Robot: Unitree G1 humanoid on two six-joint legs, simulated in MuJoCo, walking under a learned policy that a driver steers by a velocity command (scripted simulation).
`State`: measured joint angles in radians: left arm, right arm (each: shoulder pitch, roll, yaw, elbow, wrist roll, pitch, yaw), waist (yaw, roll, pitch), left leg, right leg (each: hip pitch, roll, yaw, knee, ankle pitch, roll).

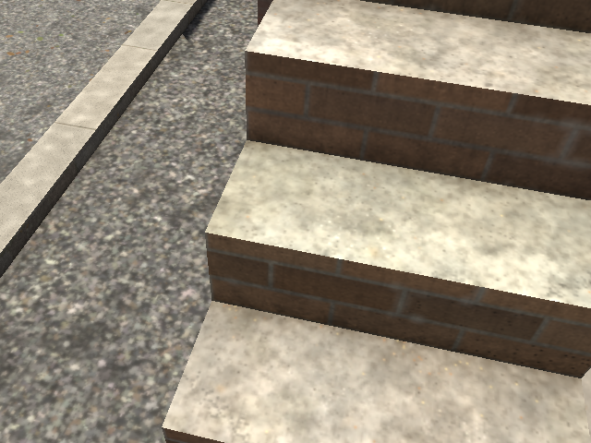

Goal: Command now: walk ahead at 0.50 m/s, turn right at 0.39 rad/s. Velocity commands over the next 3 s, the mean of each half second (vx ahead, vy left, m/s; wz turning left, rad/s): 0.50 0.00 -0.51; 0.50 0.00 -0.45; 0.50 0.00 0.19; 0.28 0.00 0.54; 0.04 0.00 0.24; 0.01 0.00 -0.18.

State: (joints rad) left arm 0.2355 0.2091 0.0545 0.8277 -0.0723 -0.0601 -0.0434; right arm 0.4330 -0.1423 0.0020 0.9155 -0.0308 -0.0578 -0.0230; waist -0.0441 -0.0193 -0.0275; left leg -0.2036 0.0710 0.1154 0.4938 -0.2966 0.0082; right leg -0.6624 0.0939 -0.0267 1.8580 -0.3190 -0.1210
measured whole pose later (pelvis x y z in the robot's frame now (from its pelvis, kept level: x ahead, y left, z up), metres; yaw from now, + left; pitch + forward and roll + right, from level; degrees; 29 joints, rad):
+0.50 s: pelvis +0.15 -0.08 +0.16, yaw -17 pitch -1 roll +0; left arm 0.38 0.14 -0.03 1.11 0.00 0.00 -0.06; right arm 0.02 -0.15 0.04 0.61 0.00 -0.15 0.01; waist -0.02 0.01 -0.09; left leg -0.95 -0.07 -0.02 2.18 -0.21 0.16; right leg -0.30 0.16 0.06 0.72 -0.39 -0.11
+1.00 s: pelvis +0.36 -0.14 +0.32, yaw -28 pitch +0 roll +5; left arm 0.14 0.19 0.00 0.67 0.02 -0.12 -0.02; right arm 0.31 -0.21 -0.02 1.12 0.01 -0.07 0.02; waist 0.04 0.03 -0.03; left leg -0.49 -0.02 0.16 0.93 -0.44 0.03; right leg -0.83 0.12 0.14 1.94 -0.10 -0.11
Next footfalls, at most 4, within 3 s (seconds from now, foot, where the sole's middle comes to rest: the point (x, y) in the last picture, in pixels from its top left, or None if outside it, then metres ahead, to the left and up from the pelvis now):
0.24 right None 0.16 -0.14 -0.59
0.78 left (331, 392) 0.48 -0.07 -0.40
1.18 right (515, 429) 0.41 -0.36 -0.40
1.56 left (398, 226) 0.68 -0.18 -0.21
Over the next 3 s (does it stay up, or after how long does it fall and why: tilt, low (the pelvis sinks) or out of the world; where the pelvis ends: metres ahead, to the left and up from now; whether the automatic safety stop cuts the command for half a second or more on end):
stays up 0.84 -0.20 0.74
